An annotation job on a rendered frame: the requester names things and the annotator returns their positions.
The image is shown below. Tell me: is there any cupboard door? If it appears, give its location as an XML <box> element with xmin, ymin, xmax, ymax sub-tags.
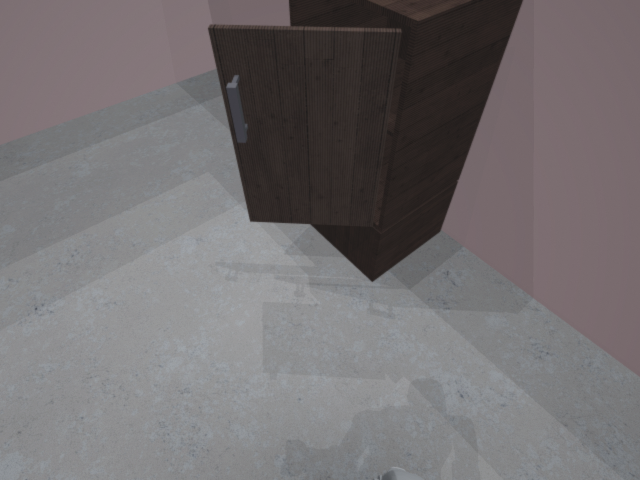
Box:
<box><xmin>208</xmin><ymin>24</ymin><xmax>402</xmax><ymax>227</ymax></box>

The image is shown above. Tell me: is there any handle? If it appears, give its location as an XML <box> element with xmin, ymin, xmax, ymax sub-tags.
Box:
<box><xmin>226</xmin><ymin>75</ymin><xmax>248</xmax><ymax>143</ymax></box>

